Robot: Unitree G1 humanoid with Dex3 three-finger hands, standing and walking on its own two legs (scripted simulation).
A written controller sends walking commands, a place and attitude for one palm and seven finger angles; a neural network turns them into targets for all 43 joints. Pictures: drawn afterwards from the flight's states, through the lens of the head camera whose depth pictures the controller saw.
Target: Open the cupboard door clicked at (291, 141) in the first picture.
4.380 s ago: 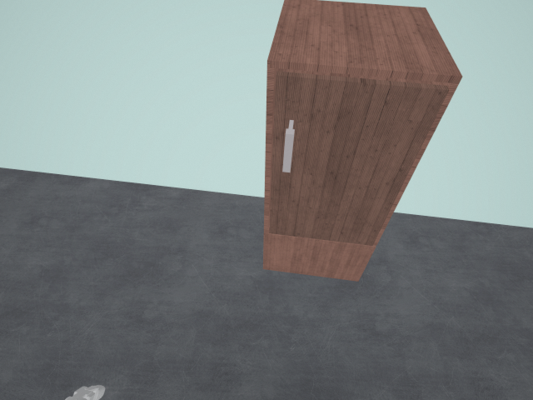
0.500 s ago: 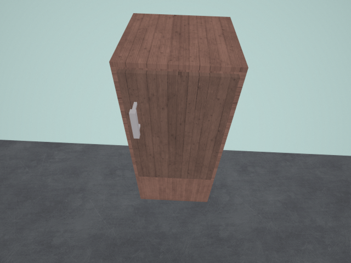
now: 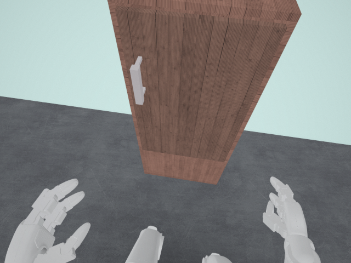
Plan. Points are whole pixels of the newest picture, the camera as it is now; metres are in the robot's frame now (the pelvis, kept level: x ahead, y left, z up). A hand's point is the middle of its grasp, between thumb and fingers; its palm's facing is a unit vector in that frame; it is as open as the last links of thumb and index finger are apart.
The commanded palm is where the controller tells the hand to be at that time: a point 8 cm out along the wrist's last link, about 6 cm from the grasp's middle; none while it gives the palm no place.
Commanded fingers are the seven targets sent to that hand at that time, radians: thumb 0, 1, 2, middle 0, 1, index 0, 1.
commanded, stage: raise the hand with hooked fingers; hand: left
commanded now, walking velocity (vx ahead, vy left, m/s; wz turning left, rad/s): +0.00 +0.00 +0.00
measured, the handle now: (139, 81) +0.53 +0.19 +0.08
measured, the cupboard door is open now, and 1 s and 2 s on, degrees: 0 0 0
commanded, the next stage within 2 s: move the hooked fingers beside the handle in 1.56 s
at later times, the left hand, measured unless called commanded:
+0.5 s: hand (65, 199) +0.20 +0.25 +0.06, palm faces -0.01 -1.00 -0.06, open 12.3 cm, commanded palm +0.19 +0.31 +0.07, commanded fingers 0.00 -0.34 0.37 -0.29 -1.10 -0.29 -1.10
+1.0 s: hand (48, 170) +0.25 +0.30 +0.08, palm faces +0.01 -1.00 -0.07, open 13.9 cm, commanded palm +0.24 +0.34 +0.08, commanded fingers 0.00 -0.50 0.30 -0.30 -1.20 -0.30 -1.20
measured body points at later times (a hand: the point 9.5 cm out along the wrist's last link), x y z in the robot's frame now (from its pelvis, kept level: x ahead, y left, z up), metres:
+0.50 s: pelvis -0.02 +0.02 +0.01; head +0.04 +0.04 +0.46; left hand +0.20 +0.30 +0.07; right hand +0.13 -0.25 -0.06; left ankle +0.05 +0.15 -0.62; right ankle -0.03 -0.11 -0.62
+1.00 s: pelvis -0.03 +0.03 +0.02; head +0.04 +0.05 +0.47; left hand +0.24 +0.35 +0.09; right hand +0.14 -0.21 -0.05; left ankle +0.05 +0.15 -0.62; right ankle -0.03 -0.11 -0.62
